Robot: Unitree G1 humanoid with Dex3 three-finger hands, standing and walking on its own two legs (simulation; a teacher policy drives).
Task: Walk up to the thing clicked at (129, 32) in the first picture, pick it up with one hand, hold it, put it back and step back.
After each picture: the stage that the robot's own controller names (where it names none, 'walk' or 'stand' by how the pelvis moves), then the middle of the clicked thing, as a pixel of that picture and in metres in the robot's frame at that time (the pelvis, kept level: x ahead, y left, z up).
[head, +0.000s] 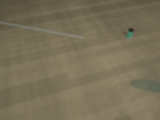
stand; (130, 33) +1.63 -0.58 -0.72
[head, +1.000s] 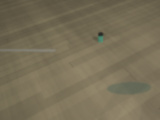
walk; (100, 37) +1.60 -0.08 -0.69
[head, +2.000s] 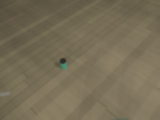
walk; (63, 63) +1.08 +0.29 -0.71
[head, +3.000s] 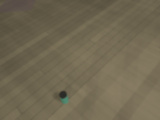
walk; (64, 97) +0.69 +0.27 -0.72
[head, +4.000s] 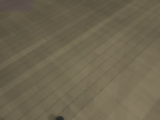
stand; out of the picture +0.45 +0.23 -0.70
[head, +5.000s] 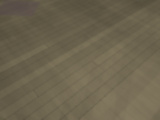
stand; out of the picture +0.43 +0.20 -0.72
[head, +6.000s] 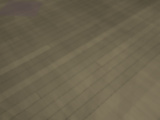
stand; out of the picture +0.40 +0.20 -0.72
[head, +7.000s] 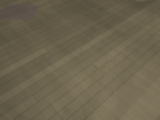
stand; out of the picture +0.39 +0.21 -0.73
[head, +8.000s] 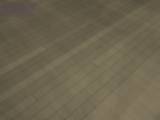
stand; out of the picture +0.38 +0.22 -0.73
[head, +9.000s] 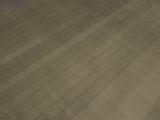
go down; out of the picture +0.40 +0.22 -0.72
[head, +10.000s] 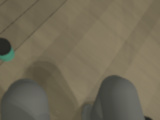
go down; (4, 50) +0.46 +0.28 -0.29
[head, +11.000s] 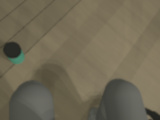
close in; (14, 53) +0.46 +0.28 -0.30
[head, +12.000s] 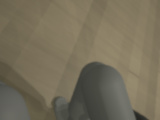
close in; out of the picture +0.44 +0.32 -0.22
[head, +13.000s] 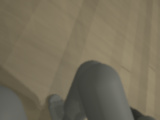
close; out of the picture +0.43 +0.33 -0.22
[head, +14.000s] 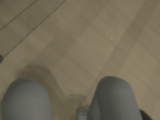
lift; out of the picture +0.38 +0.31 -0.12
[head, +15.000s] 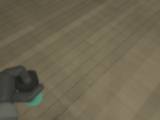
hold; (30, 89) +0.33 +0.19 +0.02
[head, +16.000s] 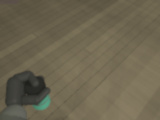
hold; (38, 93) +0.33 +0.17 -0.01
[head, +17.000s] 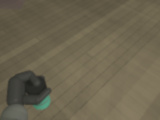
hold; (38, 93) +0.33 +0.17 +0.00
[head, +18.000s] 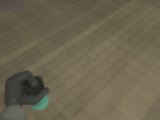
crouch; (36, 94) +0.33 +0.18 +0.00
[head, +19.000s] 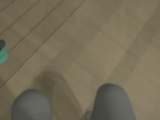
crouch; out of the picture +0.46 +0.27 -0.11
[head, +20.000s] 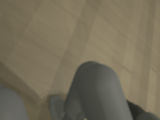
lower; out of the picture +0.42 +0.34 -0.23
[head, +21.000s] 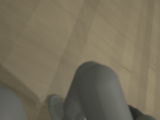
lower; out of the picture +0.42 +0.34 -0.23
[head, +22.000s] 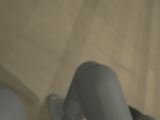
lower; out of the picture +0.42 +0.34 -0.23
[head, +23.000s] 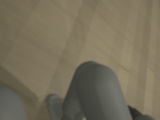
lower; out of the picture +0.42 +0.34 -0.23
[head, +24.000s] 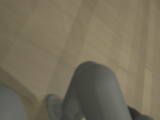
open; out of the picture +0.42 +0.34 -0.23
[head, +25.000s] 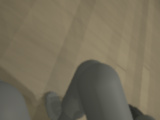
rise; out of the picture +0.42 +0.34 -0.23
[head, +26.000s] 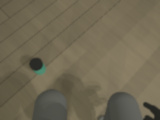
walk; (38, 66) +0.46 +0.26 -0.40
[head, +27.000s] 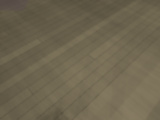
stand; out of the picture +0.39 +0.21 -0.66
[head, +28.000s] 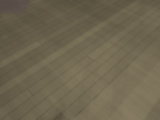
stand; out of the picture +0.40 +0.23 -0.67
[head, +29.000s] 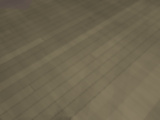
stand; out of the picture +0.40 +0.23 -0.68
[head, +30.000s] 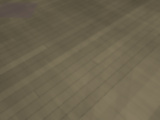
stand; out of the picture +0.41 +0.22 -0.72
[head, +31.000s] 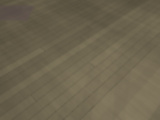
stand; out of the picture +0.39 +0.23 -0.73
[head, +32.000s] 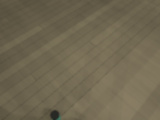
walk; (55, 116) +0.42 +0.22 -0.71
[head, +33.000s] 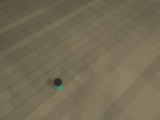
walk; (58, 84) +0.66 +0.18 -0.70
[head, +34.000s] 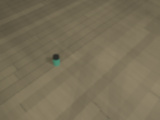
stand; (56, 60) +0.99 +0.26 -0.70
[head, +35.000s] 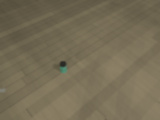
stand; (63, 67) +1.00 +0.21 -0.71
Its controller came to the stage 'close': yes
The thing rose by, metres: 0.70
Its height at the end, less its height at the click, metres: +0.00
